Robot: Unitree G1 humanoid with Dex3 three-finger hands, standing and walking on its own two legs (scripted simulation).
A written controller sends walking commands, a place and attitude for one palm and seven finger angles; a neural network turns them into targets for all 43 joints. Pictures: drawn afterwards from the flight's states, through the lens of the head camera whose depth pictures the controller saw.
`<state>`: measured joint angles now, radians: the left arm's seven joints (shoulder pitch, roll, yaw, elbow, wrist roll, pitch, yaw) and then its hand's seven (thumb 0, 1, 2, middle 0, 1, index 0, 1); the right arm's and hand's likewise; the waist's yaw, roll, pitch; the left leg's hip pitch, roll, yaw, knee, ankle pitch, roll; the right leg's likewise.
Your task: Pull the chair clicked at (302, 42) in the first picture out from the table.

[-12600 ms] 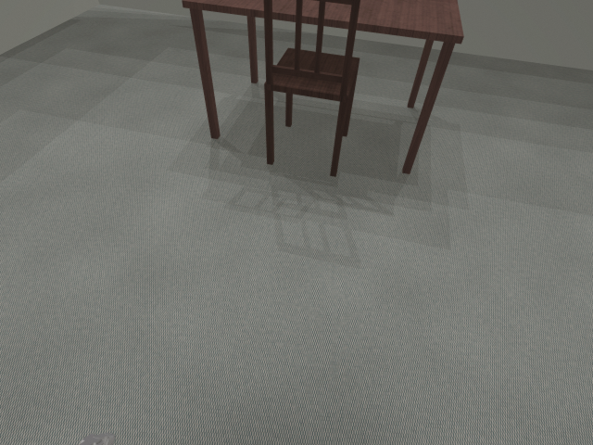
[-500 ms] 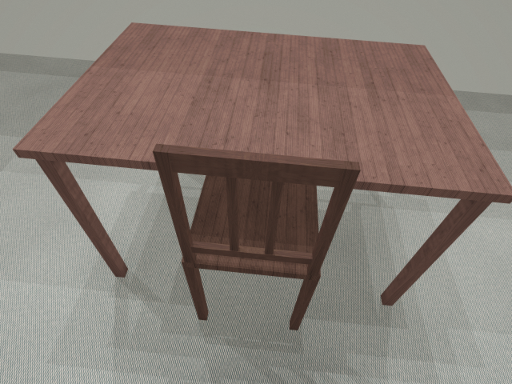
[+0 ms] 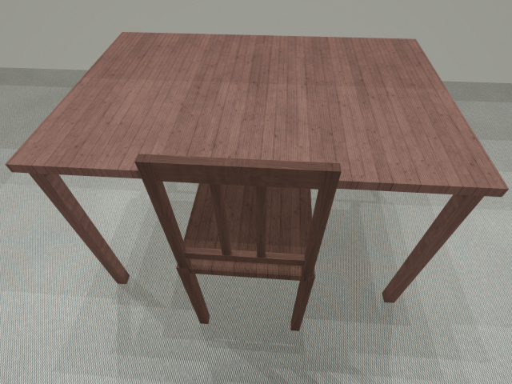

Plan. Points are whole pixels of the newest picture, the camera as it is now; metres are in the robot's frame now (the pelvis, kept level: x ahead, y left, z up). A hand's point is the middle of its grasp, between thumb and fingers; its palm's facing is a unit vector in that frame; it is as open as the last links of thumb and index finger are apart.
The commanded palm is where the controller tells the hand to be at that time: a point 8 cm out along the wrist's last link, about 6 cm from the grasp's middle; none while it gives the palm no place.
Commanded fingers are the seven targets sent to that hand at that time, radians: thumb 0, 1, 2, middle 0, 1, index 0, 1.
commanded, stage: come to a stop and stand still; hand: left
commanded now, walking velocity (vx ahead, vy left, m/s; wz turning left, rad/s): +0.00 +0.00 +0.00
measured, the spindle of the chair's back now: (221, 221) +0.46 +0.11 -0.09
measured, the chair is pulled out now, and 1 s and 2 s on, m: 0.00 0.00 0.00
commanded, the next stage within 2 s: look again from close up in 0.32 s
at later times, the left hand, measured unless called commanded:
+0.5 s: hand out of the picture -0.05 +0.15 -0.17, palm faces +0.03 -0.98 -0.19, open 7.4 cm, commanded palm none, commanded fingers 0.00 0.90 0.90 -0.20 -0.30 -0.20 -0.30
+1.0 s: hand out of the picture +0.03 +0.18 -0.16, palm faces +0.05 -0.97 -0.25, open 7.4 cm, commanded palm none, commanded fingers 0.00 0.90 0.90 -0.20 -0.30 -0.20 -0.30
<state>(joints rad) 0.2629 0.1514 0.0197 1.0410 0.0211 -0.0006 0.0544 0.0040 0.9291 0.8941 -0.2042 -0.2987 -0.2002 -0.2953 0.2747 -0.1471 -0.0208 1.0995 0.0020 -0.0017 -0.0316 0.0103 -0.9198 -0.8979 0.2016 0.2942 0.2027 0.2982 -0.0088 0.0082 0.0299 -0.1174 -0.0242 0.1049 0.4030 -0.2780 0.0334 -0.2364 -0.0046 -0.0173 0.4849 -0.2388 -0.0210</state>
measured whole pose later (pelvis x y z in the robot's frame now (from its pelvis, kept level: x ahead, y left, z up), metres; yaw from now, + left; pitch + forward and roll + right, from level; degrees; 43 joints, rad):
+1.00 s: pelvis -0.01 -0.01 +0.00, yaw +2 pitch -1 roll +1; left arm 0.23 0.16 -0.01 1.04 0.02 -0.02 0.05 0.00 0.91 0.89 -0.20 -0.30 -0.20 -0.30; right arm 0.22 -0.19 -0.01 1.09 -0.01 -0.02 -0.01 0.00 -0.92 -0.90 0.20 0.29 0.20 0.30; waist -0.01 0.03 0.02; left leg -0.15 -0.02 0.07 0.44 -0.27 0.03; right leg -0.24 -0.01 -0.06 0.49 -0.23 -0.03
